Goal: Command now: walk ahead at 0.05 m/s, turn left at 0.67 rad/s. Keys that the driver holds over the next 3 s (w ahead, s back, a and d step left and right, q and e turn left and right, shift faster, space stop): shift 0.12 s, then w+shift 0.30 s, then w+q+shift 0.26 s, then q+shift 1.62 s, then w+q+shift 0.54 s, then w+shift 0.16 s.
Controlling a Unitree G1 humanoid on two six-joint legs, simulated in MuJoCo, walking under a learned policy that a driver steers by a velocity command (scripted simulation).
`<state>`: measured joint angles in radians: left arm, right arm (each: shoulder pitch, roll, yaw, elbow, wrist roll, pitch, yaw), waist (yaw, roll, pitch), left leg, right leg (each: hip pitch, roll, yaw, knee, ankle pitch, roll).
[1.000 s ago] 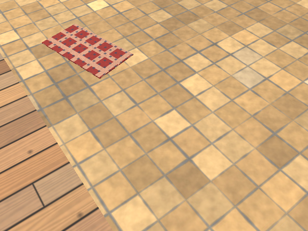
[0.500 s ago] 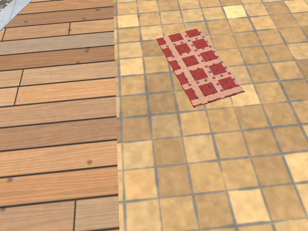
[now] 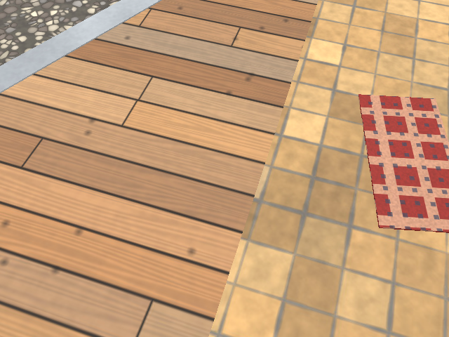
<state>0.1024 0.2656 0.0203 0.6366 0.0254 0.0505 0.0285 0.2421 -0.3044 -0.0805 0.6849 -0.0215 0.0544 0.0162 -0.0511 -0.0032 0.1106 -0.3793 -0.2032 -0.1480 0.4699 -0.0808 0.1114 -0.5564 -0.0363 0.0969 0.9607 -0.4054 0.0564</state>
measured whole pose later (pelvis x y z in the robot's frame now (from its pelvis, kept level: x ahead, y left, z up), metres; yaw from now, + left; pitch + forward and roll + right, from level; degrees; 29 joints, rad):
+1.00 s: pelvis +0.37 +0.14 +0.01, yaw +34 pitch +2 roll +0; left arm 0.10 0.29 0.02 0.66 0.05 -0.02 0.00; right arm 0.35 -0.31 -0.05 0.77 0.00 -0.01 0.00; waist -0.03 -0.03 0.10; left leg -0.13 -0.20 -0.15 0.40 -0.27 0.15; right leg -0.73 -0.08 0.05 0.97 -0.24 0.06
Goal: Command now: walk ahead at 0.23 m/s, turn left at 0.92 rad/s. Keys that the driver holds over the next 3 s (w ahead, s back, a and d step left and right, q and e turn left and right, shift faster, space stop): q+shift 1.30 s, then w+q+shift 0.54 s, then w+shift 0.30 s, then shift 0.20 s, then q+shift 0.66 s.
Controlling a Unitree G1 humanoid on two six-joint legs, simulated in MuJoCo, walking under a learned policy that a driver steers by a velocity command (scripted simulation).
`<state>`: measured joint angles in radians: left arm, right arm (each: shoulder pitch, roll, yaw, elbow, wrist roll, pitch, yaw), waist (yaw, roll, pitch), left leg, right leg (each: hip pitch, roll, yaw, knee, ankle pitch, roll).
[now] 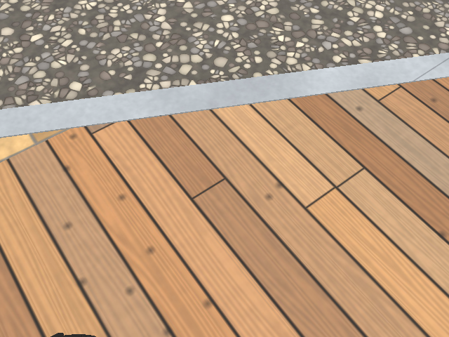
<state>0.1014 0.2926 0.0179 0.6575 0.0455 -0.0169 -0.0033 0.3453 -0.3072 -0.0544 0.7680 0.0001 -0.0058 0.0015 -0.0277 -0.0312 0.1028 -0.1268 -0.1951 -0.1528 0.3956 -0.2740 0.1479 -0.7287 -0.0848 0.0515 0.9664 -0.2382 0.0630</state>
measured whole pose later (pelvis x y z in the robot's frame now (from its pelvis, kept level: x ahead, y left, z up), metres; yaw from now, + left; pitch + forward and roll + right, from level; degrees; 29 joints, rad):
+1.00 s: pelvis +0.19 +0.02 -0.01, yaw +58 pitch +2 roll +0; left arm 0.12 0.30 0.03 0.64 0.01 0.03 0.03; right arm 0.25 -0.35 -0.10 0.66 -0.01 0.06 0.03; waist -0.04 0.02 0.05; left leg -0.32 -0.21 -0.33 0.55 -0.22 0.03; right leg -0.31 0.06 0.08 0.52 -0.28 0.00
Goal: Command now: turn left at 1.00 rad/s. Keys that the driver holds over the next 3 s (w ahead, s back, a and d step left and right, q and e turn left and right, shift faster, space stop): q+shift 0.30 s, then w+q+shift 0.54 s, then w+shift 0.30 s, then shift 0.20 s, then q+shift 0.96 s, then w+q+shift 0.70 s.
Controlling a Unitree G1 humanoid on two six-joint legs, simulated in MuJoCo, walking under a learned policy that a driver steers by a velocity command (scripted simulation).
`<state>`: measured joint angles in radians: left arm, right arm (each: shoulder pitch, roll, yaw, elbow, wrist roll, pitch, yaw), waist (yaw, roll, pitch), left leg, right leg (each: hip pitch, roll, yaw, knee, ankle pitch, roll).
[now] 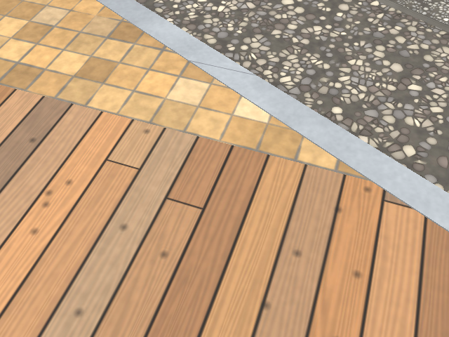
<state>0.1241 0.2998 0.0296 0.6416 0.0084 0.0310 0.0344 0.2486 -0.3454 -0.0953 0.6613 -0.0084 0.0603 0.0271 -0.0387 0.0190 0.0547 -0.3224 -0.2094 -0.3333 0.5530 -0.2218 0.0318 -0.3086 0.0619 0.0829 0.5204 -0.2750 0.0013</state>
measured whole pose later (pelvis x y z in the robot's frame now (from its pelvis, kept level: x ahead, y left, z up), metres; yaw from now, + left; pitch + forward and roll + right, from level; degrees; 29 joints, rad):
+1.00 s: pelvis +0.29 +0.27 -0.02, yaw +56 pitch +1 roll -2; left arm 0.16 0.31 0.05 0.68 0.04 -0.05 0.00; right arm 0.35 -0.34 -0.04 0.85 -0.02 -0.07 0.02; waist -0.03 0.04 0.04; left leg -0.21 -0.10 -0.15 1.22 -0.33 0.14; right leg -0.45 0.00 -0.05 0.66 -0.24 0.00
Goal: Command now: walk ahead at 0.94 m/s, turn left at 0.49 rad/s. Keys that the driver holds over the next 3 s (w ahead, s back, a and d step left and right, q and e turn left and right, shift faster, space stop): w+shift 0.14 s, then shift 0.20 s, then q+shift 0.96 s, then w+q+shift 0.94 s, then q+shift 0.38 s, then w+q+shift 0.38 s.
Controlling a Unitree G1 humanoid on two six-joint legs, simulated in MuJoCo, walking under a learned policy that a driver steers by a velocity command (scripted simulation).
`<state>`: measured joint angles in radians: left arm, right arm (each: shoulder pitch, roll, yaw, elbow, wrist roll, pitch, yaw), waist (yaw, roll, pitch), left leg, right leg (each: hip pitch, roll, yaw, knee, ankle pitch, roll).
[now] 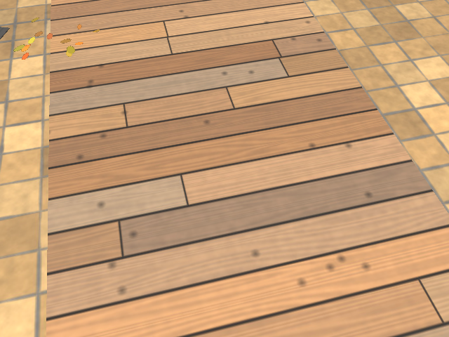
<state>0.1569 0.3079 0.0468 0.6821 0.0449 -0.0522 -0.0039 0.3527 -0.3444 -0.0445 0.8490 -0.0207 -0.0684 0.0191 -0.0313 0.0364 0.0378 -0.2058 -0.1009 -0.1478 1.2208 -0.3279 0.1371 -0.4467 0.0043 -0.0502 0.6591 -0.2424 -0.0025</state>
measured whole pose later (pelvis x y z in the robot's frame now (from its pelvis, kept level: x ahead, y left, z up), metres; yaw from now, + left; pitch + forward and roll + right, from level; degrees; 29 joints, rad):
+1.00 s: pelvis +0.49 +0.03 +0.03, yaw +34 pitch +0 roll +1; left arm 0.13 0.29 0.01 0.70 0.02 0.03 0.05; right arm 0.22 -0.38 -0.12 0.78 -0.03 0.06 0.02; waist -0.04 0.05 0.07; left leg -0.47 -0.15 -0.12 1.05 -0.45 -0.03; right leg -0.24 0.00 -0.02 0.45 -0.21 -0.03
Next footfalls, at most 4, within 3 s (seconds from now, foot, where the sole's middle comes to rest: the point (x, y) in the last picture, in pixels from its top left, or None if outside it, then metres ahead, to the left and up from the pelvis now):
0.32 left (184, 323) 0.50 0.13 -0.75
0.88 right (236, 288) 0.60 -0.02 -0.75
1.34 left None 0.43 0.14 -0.75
1.78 right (140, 252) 0.73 0.28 -0.75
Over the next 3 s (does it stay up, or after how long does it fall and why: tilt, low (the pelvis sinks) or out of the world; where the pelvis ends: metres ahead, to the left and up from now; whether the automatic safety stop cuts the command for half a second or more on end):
stays up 0.41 0.93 0.03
